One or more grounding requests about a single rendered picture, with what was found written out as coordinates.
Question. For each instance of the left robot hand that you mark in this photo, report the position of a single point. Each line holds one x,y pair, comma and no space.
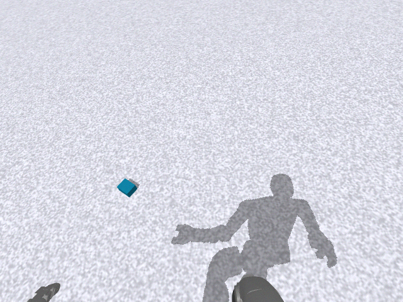
44,294

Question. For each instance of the small box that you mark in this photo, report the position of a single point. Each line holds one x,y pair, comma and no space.
127,187

